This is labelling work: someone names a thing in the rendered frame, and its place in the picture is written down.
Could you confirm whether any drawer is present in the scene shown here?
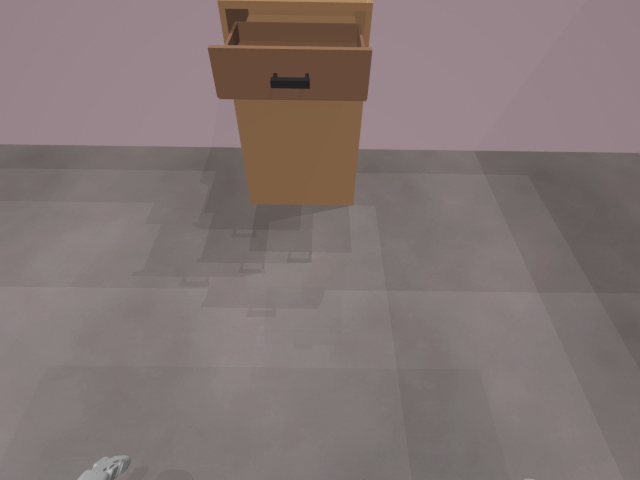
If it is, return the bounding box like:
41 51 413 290
208 21 372 101

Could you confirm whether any handle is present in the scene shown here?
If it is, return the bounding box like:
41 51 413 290
270 73 310 89

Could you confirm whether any robot left hand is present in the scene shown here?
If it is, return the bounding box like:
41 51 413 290
77 455 131 480

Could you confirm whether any cabinet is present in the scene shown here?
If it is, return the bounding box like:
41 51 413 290
217 0 373 205

